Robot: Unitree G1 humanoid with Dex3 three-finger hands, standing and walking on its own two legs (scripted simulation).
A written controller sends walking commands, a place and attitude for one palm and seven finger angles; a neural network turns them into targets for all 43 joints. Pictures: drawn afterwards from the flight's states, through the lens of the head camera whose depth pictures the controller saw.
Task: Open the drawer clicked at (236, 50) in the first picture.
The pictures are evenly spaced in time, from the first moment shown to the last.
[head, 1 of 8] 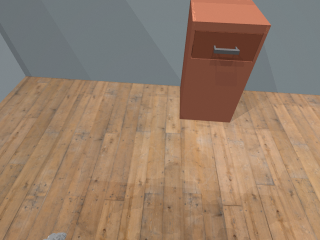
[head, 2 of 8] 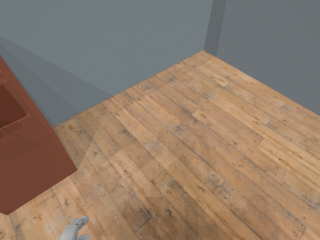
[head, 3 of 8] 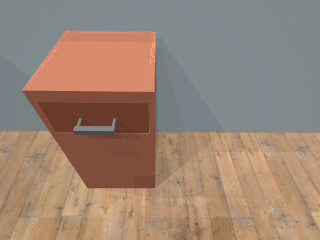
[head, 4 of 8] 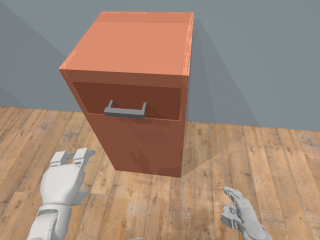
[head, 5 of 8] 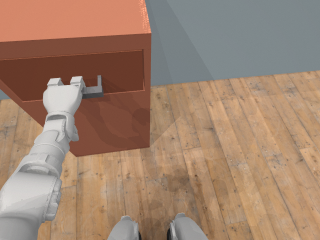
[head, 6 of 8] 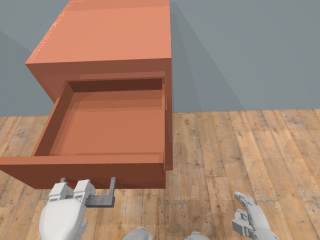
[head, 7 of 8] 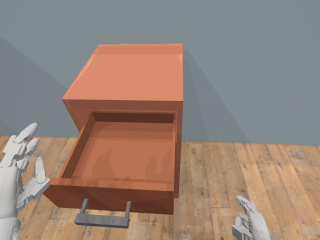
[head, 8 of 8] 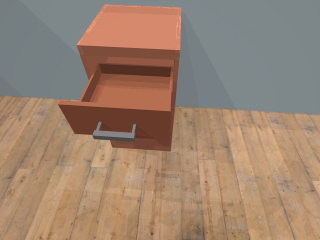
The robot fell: no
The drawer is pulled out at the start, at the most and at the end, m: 0.00 0.30 0.30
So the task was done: yes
